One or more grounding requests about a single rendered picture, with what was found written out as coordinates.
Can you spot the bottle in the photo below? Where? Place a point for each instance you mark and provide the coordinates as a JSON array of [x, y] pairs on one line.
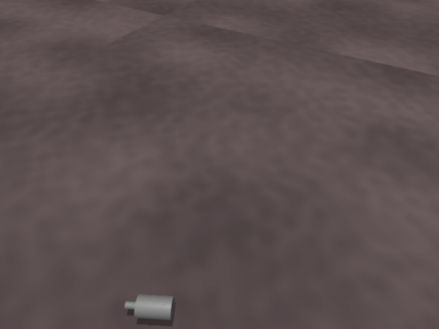
[[152, 306]]

